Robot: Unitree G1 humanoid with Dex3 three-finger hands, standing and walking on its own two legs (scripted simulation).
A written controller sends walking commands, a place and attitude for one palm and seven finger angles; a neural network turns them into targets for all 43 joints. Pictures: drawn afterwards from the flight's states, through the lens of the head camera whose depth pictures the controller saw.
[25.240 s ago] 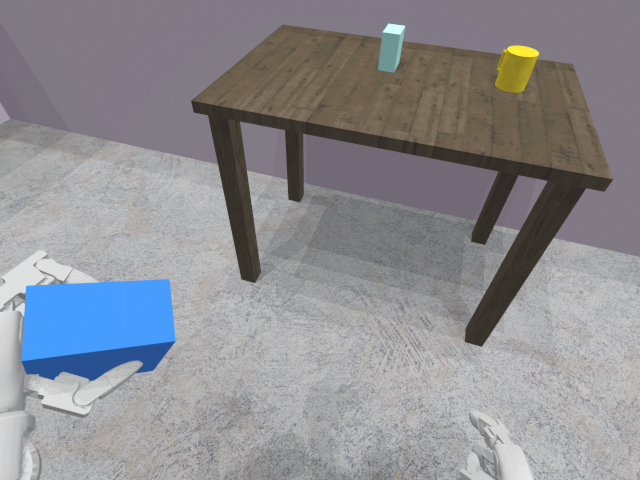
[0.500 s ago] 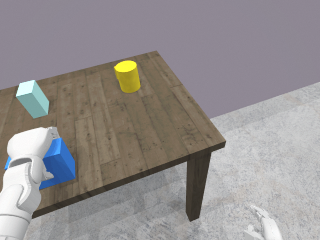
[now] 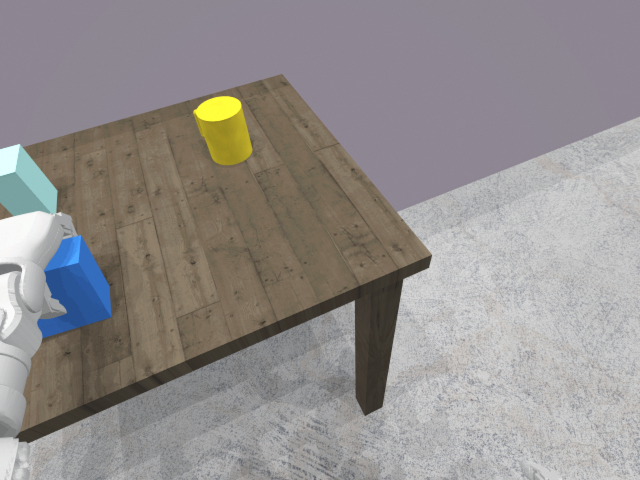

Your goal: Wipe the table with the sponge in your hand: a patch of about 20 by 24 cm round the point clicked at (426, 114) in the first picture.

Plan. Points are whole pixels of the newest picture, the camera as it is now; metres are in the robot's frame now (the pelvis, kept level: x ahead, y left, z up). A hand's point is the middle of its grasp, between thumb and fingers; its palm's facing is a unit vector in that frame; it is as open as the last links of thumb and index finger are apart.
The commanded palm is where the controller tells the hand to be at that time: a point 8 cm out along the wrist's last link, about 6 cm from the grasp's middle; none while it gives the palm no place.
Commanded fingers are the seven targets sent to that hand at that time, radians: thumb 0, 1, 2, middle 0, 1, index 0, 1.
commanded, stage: wipe forward along the first lane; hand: left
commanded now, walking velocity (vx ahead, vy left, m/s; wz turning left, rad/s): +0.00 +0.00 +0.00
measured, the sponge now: (52, 299) +0.32 +0.39 +0.05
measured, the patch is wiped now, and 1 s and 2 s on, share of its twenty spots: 0.10 0.30 0.35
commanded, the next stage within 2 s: slide across to the middle lane in 0.62 s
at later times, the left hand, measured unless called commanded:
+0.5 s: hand (41, 244) +0.39 +0.41 +0.09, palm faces -0.10 +0.00 -0.99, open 9.9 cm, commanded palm +0.37 +0.40 +0.12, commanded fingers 0.00 0.10 1.30 -1.20 -1.60 -1.20 -1.60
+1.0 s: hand (45, 227) +0.41 +0.42 +0.09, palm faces -0.07 +0.02 -1.00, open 9.9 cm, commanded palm +0.41 +0.38 +0.14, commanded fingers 0.00 0.10 1.30 -1.20 -1.60 -1.20 -1.60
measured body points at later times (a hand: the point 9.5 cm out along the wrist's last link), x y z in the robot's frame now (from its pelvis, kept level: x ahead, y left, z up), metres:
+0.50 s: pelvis +0.02 +0.04 +0.00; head +0.05 +0.02 +0.45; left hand +0.39 +0.41 +0.15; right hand +0.14 -0.22 -0.12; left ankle +0.02 +0.14 -0.72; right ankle +0.02 -0.06 -0.72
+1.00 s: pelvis +0.03 +0.07 +0.01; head +0.07 +0.06 +0.46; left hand +0.41 +0.41 +0.15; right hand +0.13 -0.19 -0.13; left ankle +0.02 +0.14 -0.72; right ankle +0.02 -0.06 -0.72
